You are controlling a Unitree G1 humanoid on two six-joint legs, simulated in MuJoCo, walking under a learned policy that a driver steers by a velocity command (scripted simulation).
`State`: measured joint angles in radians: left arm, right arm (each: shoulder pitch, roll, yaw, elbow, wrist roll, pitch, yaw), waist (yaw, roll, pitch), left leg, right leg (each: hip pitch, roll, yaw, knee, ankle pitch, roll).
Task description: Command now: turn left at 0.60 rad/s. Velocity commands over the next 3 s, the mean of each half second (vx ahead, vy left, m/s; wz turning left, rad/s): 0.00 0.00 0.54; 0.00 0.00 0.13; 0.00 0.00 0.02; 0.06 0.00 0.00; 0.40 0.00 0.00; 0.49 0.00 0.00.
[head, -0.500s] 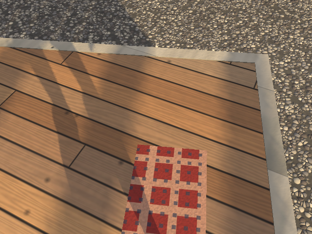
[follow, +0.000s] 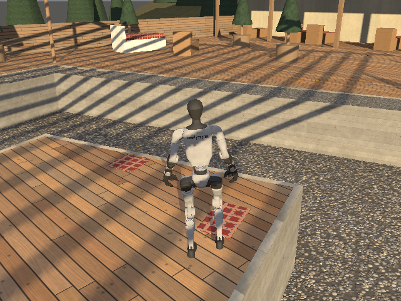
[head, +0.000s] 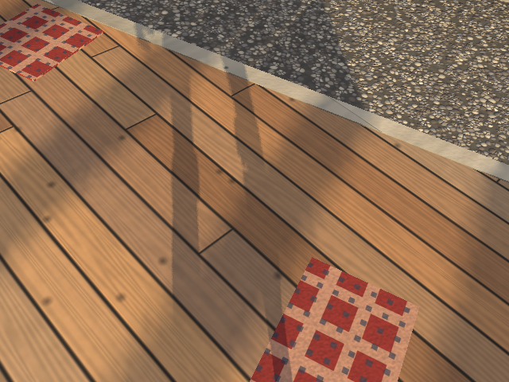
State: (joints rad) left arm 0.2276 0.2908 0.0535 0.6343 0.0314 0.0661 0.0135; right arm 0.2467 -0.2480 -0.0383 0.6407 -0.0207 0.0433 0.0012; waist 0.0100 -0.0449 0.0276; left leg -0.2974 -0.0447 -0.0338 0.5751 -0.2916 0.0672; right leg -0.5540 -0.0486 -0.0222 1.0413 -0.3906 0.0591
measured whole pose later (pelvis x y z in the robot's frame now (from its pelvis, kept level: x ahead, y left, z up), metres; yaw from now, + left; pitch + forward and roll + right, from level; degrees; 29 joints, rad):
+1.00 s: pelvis +0.02 +0.01 +0.01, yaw +18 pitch -1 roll +0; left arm 0.29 0.25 0.01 0.75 0.02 0.01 -0.01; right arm 0.19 -0.21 0.01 0.76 -0.01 -0.01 -0.01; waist 0.03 -0.02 0.01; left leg -0.14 -0.06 -0.06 0.43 -0.27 0.04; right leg -0.20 0.00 0.01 0.44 -0.22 0.00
